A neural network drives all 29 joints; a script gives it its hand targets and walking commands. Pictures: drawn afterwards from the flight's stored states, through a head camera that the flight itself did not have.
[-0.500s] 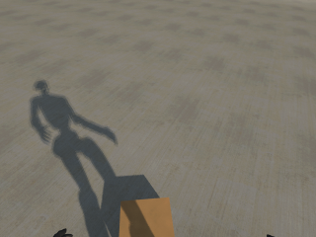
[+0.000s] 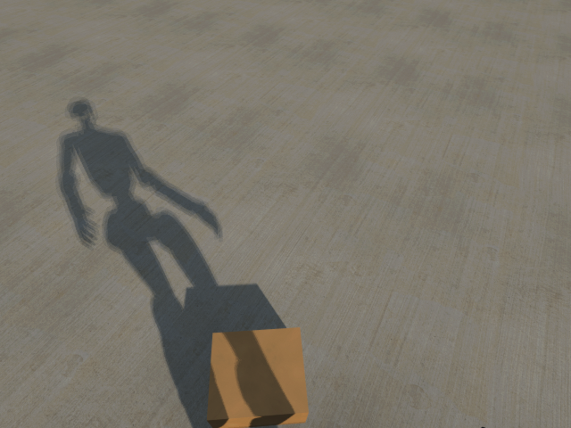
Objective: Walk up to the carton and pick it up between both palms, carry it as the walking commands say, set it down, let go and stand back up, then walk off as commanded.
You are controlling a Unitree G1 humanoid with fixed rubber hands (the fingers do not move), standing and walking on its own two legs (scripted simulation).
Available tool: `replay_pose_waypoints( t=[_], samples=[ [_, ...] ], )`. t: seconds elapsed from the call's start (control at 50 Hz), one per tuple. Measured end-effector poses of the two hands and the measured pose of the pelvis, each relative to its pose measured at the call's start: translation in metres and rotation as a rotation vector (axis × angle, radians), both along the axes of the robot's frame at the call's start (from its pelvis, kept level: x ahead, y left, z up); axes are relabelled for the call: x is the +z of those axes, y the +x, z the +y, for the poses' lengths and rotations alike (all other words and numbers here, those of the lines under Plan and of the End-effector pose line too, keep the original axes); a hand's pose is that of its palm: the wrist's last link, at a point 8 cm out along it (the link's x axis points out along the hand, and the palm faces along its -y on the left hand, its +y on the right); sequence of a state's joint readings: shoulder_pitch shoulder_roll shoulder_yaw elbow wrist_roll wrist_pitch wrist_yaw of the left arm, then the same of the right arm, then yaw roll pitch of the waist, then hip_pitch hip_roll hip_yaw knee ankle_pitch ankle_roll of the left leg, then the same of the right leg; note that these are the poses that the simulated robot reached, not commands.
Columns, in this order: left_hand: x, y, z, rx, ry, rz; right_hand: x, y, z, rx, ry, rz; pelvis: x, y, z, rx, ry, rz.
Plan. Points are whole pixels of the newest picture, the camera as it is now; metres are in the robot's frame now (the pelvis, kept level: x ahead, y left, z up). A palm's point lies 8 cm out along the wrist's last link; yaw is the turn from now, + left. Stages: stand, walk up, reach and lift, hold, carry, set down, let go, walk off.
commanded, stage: stand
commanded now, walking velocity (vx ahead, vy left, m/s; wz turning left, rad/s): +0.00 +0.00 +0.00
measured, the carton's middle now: (258, 377) +0.38 +0.10 -0.69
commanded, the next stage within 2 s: walk off in 1.06 s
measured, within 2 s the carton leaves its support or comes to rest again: neither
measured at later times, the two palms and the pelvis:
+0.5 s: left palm out of the picture +0.08 +0.27 -0.09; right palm out of the picture +0.05 -0.29 -0.10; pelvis -0.01 +0.00 +0.01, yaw +0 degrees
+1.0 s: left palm out of the picture -0.03 +0.30 -0.11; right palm out of the picture -0.04 -0.29 -0.10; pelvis -0.07 +0.01 +0.02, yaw +0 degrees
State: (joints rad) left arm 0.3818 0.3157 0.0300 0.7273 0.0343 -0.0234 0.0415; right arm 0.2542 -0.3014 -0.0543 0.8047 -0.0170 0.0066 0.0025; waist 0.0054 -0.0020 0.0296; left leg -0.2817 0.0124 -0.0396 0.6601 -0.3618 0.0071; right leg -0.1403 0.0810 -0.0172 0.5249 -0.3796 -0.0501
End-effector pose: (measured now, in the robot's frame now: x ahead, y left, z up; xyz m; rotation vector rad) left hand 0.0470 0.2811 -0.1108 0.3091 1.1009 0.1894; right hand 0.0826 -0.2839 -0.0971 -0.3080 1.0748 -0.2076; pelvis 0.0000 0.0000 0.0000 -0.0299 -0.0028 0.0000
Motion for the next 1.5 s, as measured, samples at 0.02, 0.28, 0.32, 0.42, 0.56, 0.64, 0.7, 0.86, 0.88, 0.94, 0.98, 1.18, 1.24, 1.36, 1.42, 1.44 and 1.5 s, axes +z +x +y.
replay_pose_waypoints(
  t=[0.02,0.28,0.32,0.42,0.56,0.64,0.7,0.86,0.88,0.94,0.98,1.18,1.24,1.36,1.42,1.44,1.5],
  samples=[
    [-0.004,-0.004,0.003,0.012,-0.001,0.017,0.001,0.002,0.001,0.003,-0.008,-0.004,-0.001,0.0,0.001,0.002,0.009,-0.004],
    [0.007,0.035,-0.005,-0.013,-0.034,-0.134,0.007,0.017,0.0,-0.012,0.01,-0.111,0.003,0.009,-0.002,-0.003,0.032,-0.053],
    [0.011,0.041,-0.007,-0.017,-0.037,-0.15,0.006,0.014,0.0,-0.012,0.019,-0.106,0.006,0.008,-0.003,-0.001,0.033,-0.054],
    [0.018,0.043,-0.01,-0.028,-0.034,-0.158,0.004,-0.005,-0.002,-0.028,0.028,-0.058,0.01,-0.002,-0.004,0.003,0.028,-0.06],
    [0.019,0.021,-0.003,-0.021,-0.02,-0.105,-0.001,-0.045,-0.003,-0.052,0.033,0.045,0.015,-0.02,-0.003,0.002,0.027,-0.067],
    [0.015,0.002,0.0,-0.009,-0.02,-0.063,-0.003,-0.065,-0.002,-0.055,0.036,0.072,0.016,-0.03,-0.002,0.007,0.026,-0.078],
    [0.012,-0.012,0.001,0.0,-0.03,-0.039,-0.003,-0.079,-0.001,-0.052,0.031,0.091,0.016,-0.038,-0.001,0.01,0.025,-0.084],
    [0.002,-0.052,0.01,0.023,-0.04,0.039,-0.006,-0.11,0.002,-0.051,0.026,0.149,0.016,-0.056,0.003,0.006,0.024,-0.076],
    [0.001,-0.057,0.011,0.026,-0.039,0.052,-0.006,-0.113,0.001,-0.054,0.023,0.155,0.015,-0.058,0.004,0.004,0.025,-0.073],
    [0.001,-0.07,0.014,0.027,-0.037,0.081,-0.005,-0.119,-0.003,-0.063,0.014,0.167,0.015,-0.063,0.006,0.004,0.024,-0.061],
    [0.001,-0.077,0.017,0.028,-0.031,0.098,-0.005,-0.124,-0.005,-0.063,0.009,0.18,0.016,-0.066,0.007,0.006,0.021,-0.057],
    [-0.004,-0.096,0.028,0.038,-0.004,0.168,-0.009,-0.131,-0.003,-0.073,0.008,0.206,0.011,-0.072,0.008,0.007,0.024,-0.047],
    [-0.007,-0.094,0.024,0.042,-0.007,0.163,-0.013,-0.126,0.0,-0.076,0.02,0.191,0.009,-0.069,0.009,0.009,0.028,-0.063],
    [-0.005,-0.075,0.012,0.051,-0.036,0.112,-0.014,-0.111,0.007,-0.068,0.031,0.171,0.012,-0.059,0.01,0.006,0.029,-0.057],
    [-0.006,-0.065,0.001,0.041,-0.061,0.098,-0.019,-0.11,0.02,-0.067,0.054,0.197,0.013,-0.056,0.011,-0.001,0.028,-0.052],
    [-0.006,-0.062,-0.002,0.036,-0.073,0.092,-0.021,-0.11,0.026,-0.066,0.06,0.206,0.013,-0.056,0.012,-0.005,0.027,-0.049],
    [-0.009,-0.056,-0.007,0.03,-0.096,0.088,-0.026,-0.113,0.04,-0.07,0.073,0.232,0.011,-0.057,0.019,-0.016,0.02,-0.041]
  ],
)
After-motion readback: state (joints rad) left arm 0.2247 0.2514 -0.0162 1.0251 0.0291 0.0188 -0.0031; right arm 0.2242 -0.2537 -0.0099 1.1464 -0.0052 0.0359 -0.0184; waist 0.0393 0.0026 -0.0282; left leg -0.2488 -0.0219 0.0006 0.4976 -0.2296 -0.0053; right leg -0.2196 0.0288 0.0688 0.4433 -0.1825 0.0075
